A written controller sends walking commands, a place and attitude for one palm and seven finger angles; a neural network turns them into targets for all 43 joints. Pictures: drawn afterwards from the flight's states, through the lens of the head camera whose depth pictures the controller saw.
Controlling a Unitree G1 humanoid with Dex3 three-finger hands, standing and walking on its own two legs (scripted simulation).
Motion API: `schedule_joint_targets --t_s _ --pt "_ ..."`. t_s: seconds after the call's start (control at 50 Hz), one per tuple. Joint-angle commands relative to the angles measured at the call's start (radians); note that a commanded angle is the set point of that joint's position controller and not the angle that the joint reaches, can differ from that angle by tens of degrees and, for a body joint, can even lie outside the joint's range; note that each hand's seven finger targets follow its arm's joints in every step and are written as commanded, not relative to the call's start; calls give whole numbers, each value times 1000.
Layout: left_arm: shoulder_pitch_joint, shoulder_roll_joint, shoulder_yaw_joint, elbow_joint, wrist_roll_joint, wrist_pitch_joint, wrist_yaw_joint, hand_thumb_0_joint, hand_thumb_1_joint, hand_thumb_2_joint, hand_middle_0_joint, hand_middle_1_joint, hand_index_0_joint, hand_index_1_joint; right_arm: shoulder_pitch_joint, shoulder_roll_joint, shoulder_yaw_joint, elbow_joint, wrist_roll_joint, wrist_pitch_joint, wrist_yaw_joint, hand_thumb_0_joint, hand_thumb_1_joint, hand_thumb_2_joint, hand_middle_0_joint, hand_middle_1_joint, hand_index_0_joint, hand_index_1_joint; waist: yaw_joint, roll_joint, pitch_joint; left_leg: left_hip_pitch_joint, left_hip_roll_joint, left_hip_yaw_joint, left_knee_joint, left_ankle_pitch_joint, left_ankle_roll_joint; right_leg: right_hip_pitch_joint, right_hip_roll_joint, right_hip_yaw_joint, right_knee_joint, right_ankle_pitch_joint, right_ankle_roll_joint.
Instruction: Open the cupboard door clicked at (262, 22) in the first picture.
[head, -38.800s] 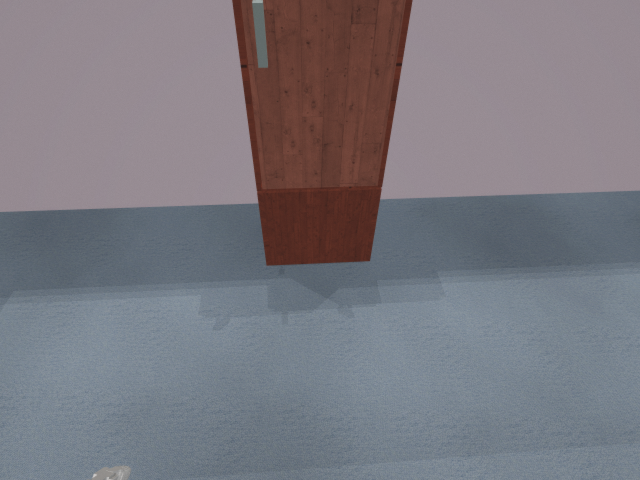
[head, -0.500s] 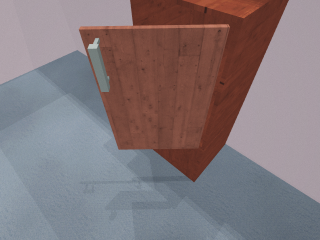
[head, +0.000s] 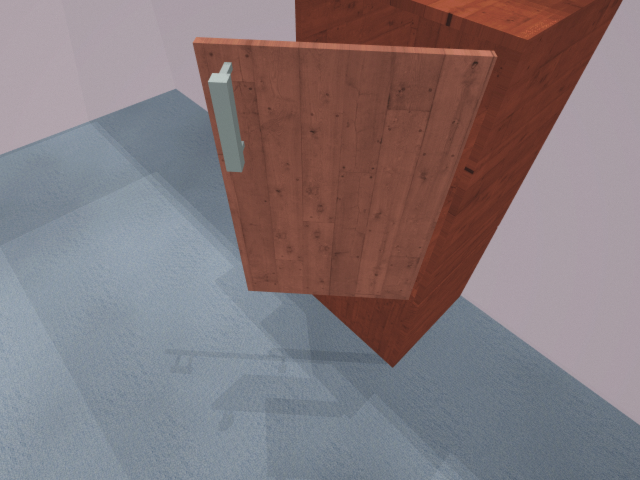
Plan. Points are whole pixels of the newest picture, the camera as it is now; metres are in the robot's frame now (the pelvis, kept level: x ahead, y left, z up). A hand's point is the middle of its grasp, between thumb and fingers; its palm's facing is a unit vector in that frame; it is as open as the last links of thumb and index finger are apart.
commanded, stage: come to a stop and stand still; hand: left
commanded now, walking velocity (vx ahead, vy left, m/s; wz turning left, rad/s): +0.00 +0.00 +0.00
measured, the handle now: (231, 118) +0.55 +0.16 +0.16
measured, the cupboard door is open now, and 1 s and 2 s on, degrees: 43 43 43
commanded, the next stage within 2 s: look again from close up in 0.38 s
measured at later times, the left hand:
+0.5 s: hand out of the picture -0.01 +0.20 -0.16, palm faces +0.02 -0.97 -0.23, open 7.4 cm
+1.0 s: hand out of the picture +0.07 +0.17 -0.16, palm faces +0.02 -0.97 -0.23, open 7.3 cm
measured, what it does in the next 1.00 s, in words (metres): stands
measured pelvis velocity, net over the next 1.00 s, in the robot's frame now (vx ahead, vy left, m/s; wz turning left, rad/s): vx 0.04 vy -0.01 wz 0.02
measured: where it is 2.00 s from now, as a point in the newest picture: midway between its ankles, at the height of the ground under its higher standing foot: outside the picture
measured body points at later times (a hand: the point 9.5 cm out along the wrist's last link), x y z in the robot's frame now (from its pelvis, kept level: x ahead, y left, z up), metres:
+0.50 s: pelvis +0.01 +0.02 +0.01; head +0.02 -0.01 +0.46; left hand -0.01 +0.25 -0.14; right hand +0.03 -0.21 -0.16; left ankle +0.00 +0.11 -0.73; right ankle +0.05 -0.11 -0.73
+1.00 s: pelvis +0.04 -0.01 +0.01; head +0.05 -0.03 +0.46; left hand +0.07 +0.22 -0.14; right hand +0.05 -0.24 -0.16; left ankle +0.00 +0.11 -0.73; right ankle +0.05 -0.12 -0.73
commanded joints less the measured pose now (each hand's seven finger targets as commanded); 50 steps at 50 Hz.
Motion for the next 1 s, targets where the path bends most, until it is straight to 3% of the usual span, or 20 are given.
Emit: schedule_joint_targets --t_s 0.0,0.02,0.04,0.06,0.1,0.14,0.2,0.3,0.36,0.46,0.6,0.78,0.84,0.98 --pt "4 129 9 -82 3 -25 6 0 900 900 -200 -300 -200 -300 86 -81 7 -83 -15 -36 16 0 -900 -900 200 300 200 300 -18 174 -29 -45 90 -151 -201 9 23 -35 -67 99 -81 -162 -49" --pt "21 112 2 -77 4 -19 1 0 900 900 -200 -300 -200 -300 53 -106 8 -97 -15 -37 13 0 -900 -900 200 300 200 300 0 221 9 -115 129 -202 -281 -48 43 -3 -22 52 -42 -133 -26" --pt "38 103 -3 -68 7 -14 -4 0 900 900 -200 -300 -200 -300 25 -127 9 -111 -13 -37 10 0 -900 -900 200 300 200 300 15 203 52 -177 143 -227 -331 -125 56 30 -6 33 -24 -110 -18" --pt "66 92 -7 -56 10 -12 -8 0 900 900 -200 -300 -200 -300 8 -134 10 -123 -11 -36 9 0 -900 -900 200 300 200 300 28 128 81 -221 141 -222 -347 -207 60 50 -7 32 -27 -90 -17" --pt "90 84 -15 -38 11 -17 -14 0 900 900 -200 -300 -200 -300 16 -136 14 -123 -13 -39 10 0 -900 -900 200 300 200 300 30 26 89 -223 111 -208 -342 -219 57 66 -12 55 -57 -64 -20" --pt "101 86 -18 -33 7 -24 -15 0 900 900 -200 -300 -200 -300 36 -141 17 -114 -12 -41 11 0 -900 -900 200 300 200 300 21 6 65 -171 93 -201 -337 -208 53 50 -20 90 -93 -84 -22" --pt "100 93 -20 -26 7 -29 -16 0 900 900 -200 -300 -200 -300 56 -150 21 -97 -12 -44 10 0 -900 -900 200 300 200 300 9 5 45 -119 93 -203 -344 -194 52 28 -22 100 -100 -80 -20" --pt "114 102 -23 -4 5 -38 -16 0 900 900 -200 -300 -200 -300 54 -151 27 -66 -9 -50 10 0 -900 -900 200 300 200 300 10 20 23 -81 86 -189 -339 -160 51 31 -31 127 -123 -61 -21" --pt "114 102 -26 13 3 -44 -16 0 900 900 -200 -300 -200 -300 67 -146 33 -44 -7 -55 9 0 -900 -900 200 300 200 300 5 -19 14 -51 78 -171 -319 -101 46 29 -44 147 -144 -49 -21" --pt "109 107 -27 35 -1 -53 -14 0 900 900 -200 -300 -200 -300 79 -130 40 -4 -4 -65 5 0 -900 -900 200 300 200 300 3 -30 -17 5 69 -135 -278 39 41 49 -59 159 -156 22 -23" --pt "89 107 -23 53 -2 -57 -10 0 900 900 -200 -300 -200 -300 86 -111 46 44 -4 -71 -1 0 -900 -900 200 300 200 300 7 -11 -25 30 73 -116 -251 173 33 93 -67 149 -139 146 -26" --pt "60 114 -20 60 -4 -55 -9 0 900 900 -200 -300 -200 -300 85 -91 47 78 -6 -64 -5 0 -900 -900 200 300 200 300 10 -13 0 30 75 -106 -245 178 22 111 -68 150 -154 185 -34" --pt "51 122 -17 58 -5 -58 -9 0 900 900 -200 -300 -200 -300 86 -100 46 83 -7 -65 -6 0 -900 -900 200 300 200 300 9 -18 -34 49 73 -101 -235 191 17 132 -74 155 -155 216 -37" --pt "40 127 -13 57 -5 -58 -8 0 900 900 -200 -300 -200 -300 71 -94 44 92 -7 -62 -8 0 -900 -900 200 300 200 300 11 -10 -28 61 75 -96 -234 199 12 137 -74 152 -168 239 -39"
